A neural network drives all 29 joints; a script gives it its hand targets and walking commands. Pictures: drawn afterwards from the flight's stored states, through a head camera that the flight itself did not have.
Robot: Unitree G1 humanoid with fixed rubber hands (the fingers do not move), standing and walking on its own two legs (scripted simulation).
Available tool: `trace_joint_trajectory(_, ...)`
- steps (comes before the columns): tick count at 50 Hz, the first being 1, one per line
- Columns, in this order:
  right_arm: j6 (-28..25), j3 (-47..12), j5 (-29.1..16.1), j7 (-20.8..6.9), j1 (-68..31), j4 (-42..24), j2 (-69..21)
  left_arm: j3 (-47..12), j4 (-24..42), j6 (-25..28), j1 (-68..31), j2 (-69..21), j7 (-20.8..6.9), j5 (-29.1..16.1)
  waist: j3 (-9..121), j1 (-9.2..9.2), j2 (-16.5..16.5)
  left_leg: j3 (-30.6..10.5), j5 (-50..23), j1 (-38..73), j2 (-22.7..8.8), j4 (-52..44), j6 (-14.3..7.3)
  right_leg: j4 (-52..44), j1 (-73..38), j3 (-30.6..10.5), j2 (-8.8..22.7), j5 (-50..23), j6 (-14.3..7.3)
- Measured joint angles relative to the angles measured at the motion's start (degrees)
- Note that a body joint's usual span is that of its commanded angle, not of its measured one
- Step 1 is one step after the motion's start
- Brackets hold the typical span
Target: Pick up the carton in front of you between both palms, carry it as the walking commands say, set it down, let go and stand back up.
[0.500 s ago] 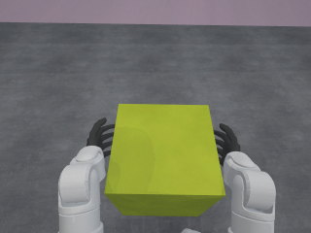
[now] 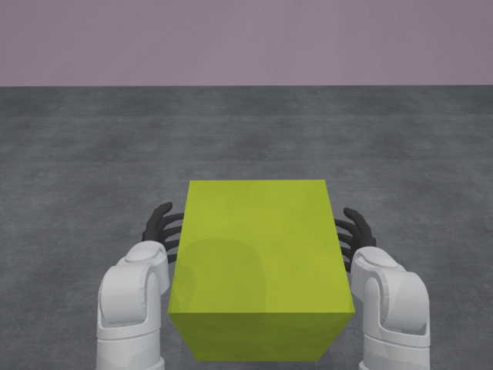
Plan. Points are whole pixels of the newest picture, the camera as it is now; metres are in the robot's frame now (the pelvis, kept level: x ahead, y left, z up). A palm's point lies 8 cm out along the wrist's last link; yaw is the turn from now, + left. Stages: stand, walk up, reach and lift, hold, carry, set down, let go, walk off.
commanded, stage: carry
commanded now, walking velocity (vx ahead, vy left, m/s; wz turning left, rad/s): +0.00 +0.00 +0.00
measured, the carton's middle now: (257, 275) +0.27 +0.00 +0.01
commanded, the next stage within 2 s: none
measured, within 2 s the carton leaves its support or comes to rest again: neither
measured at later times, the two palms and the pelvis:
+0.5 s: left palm (144, 279) +0.23 +0.16 +0.08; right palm (360, 285) +0.23 -0.14 +0.08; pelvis -0.03 +0.01 -0.01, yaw +0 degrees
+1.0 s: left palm (140, 314) +0.20 +0.16 +0.04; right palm (353, 319) +0.20 -0.14 +0.04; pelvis -0.07 +0.01 +0.00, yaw +1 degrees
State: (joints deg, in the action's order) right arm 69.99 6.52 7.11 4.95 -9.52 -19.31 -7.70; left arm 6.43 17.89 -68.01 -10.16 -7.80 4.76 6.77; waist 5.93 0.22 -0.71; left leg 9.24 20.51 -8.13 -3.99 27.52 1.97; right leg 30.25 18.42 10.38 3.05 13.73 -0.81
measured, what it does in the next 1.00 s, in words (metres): shifts its weight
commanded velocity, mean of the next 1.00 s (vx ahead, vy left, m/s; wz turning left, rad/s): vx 0.00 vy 0.00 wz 0.00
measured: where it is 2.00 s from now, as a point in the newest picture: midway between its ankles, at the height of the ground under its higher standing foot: outside the picture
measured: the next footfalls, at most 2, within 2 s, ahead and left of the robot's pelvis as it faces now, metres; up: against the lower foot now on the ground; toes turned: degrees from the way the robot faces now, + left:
none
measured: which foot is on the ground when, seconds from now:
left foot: down 0.00-1.00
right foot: down 0.00-1.00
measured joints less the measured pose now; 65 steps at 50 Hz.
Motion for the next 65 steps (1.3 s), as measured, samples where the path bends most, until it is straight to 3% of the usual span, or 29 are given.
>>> trace_joint_trajectory(16, 0.05, -0.23, 0.07, -0.1, 0.73, 0.61, 0.09, -0.17, -0.53, -0.5, 0.34, 0.05, 0.05, 0.14, 0.47, -0.05, -0.08, 1.03, 3.37, 0.05, 0.09, 0.96, -1.47, 1.13, -0.02, -0.18, 0.62, 2.58, 0.64)
trace_joint_trajectory(28, -1.86, -1.2, 1.04, -0.58, 2.75, 3.66, 0.29, -0.93, -3.68, 1.4, 2.22, 0.27, -0.55, 1.1, 0.76, -0.1, 0.09, 1.36, 1.73, -0.61, 0.41, 1.59, -1.92, 0.38, 0.09, -0.34, 1.07, 0.17, 0.48)
trace_joint_trajectory(44, -13.41, -1.27, 3.51, -2.45, 3.69, 14.1, 0.37, -0.74, -13.41, 12.64, 3.51, 0.4, -2.36, 3.83, 0.44, -0.3, 0.49, 1.64, -0.89, -2.27, 1.15, 1.2, -2.81, -1.89, 0.91, -0.65, 1.64, -3.61, 0.48)
trace_joint_trajectory(57, -27.8, 3.06, 7.29, -4.0, -1.88, 30.05, -0.28, 3.83, -29.37, 26.98, -2.17, -0.35, -3.84, 7.69, -1.13, -0.23, 0.61, 1.69, -1.73, -4.05, 1.54, 2.16, -3.47, -2.35, 2.02, -0.83, 2.12, -5.34, 0.65)
trace_joint_trajectory(65, -29.41, 3.07, 6.14, -3.51, -2.03, 28.09, -0.31, 3.71, -27.32, 28.49, -2.3, -0.39, -3.41, 6.64, -1.89, -0.31, 0.54, 1.64, -1.43, -5.12, 1.61, 3.2, -3.75, -1.87, 2.82, -0.86, 2.36, -5.42, 0.88)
